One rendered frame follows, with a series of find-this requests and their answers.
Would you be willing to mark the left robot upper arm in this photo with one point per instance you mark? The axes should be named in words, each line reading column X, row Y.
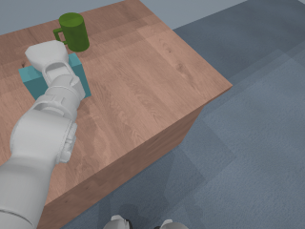
column 42, row 141

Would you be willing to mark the robot left hand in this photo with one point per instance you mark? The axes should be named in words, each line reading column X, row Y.
column 40, row 54

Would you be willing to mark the table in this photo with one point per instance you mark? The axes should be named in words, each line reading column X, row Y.
column 148, row 86

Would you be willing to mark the robot shin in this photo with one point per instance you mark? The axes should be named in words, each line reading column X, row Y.
column 166, row 221
column 116, row 217

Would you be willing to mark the sponge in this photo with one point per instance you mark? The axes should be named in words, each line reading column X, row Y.
column 36, row 84

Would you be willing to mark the robot right shin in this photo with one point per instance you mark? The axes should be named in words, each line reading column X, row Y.
column 166, row 221

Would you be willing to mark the robot left shin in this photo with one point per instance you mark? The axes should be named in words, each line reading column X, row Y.
column 116, row 217

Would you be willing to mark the robot left forearm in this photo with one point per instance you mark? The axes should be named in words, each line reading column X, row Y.
column 62, row 97

